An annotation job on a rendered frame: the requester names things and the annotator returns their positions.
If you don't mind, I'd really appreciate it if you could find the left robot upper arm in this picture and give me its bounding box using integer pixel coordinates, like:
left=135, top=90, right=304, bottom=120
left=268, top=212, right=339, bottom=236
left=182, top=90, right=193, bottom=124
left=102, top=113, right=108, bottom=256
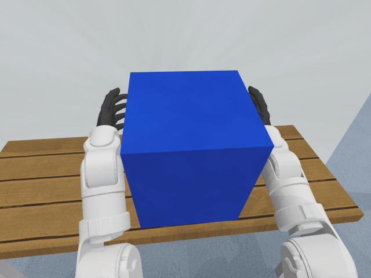
left=76, top=243, right=143, bottom=278

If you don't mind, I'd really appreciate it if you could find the robot left forearm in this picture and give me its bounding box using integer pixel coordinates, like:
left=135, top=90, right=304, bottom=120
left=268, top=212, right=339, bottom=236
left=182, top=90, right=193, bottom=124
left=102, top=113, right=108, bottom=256
left=75, top=125, right=131, bottom=278

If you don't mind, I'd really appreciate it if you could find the robot right forearm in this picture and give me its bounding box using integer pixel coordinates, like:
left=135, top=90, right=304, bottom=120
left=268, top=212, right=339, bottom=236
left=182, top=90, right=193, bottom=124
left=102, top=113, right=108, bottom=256
left=261, top=125, right=358, bottom=278

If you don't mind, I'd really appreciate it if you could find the robot right hand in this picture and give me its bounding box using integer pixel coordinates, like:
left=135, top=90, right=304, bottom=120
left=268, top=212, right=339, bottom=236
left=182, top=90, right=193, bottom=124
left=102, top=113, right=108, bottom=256
left=248, top=86, right=271, bottom=126

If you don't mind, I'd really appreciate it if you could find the robot left hand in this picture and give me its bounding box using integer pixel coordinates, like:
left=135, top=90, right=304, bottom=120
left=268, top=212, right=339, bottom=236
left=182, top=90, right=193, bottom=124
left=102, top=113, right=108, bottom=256
left=97, top=88, right=128, bottom=131

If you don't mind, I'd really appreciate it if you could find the table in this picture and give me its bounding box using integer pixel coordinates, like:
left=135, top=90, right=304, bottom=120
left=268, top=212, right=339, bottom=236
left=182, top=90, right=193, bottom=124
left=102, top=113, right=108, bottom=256
left=0, top=125, right=364, bottom=278

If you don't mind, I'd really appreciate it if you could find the carton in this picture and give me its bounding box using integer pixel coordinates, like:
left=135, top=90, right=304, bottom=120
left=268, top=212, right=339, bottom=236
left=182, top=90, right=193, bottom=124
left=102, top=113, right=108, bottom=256
left=120, top=70, right=274, bottom=228

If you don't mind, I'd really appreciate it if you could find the right robot upper arm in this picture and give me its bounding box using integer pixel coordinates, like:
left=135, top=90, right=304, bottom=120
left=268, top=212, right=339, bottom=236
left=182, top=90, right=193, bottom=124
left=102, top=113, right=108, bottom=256
left=281, top=233, right=357, bottom=278

